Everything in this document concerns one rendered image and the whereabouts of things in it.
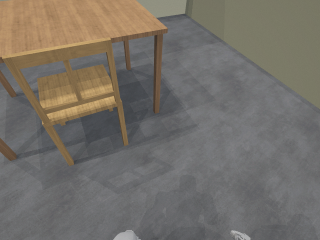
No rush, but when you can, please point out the table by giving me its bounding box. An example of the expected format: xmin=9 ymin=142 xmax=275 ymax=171
xmin=0 ymin=0 xmax=168 ymax=161

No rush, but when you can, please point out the chair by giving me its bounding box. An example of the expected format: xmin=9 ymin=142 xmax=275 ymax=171
xmin=2 ymin=37 xmax=129 ymax=166

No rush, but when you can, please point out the robot right hand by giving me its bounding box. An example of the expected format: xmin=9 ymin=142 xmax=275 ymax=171
xmin=230 ymin=230 xmax=251 ymax=240

